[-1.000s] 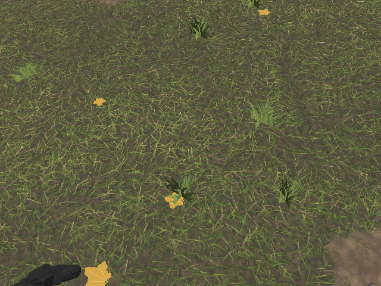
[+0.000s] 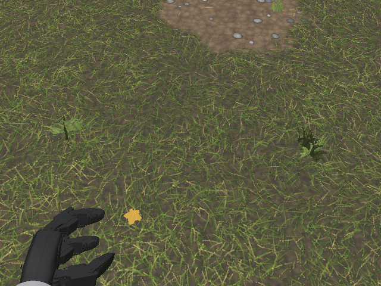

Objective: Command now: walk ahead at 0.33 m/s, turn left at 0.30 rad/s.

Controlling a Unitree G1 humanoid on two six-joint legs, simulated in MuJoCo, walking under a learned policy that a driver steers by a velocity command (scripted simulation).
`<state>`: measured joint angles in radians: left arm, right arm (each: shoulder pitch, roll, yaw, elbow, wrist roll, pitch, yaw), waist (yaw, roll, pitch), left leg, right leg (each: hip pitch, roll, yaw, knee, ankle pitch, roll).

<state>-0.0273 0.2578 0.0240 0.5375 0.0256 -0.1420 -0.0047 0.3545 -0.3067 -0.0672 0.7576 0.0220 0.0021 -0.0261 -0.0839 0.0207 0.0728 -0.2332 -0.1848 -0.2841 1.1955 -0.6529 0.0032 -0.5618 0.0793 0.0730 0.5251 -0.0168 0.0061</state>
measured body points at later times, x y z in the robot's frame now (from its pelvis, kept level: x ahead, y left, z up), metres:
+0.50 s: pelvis +0.11 +0.00 +0.04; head +0.14 +0.01 +0.48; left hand +0.31 +0.27 -0.07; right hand +0.22 -0.30 -0.04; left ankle +0.18 +0.09 -0.70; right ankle +0.10 -0.13 -0.62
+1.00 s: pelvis +0.11 -0.06 +0.04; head +0.13 -0.08 +0.48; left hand +0.41 +0.05 -0.04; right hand +0.02 -0.35 -0.10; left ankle +0.15 +0.08 -0.62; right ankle +0.06 -0.15 -0.70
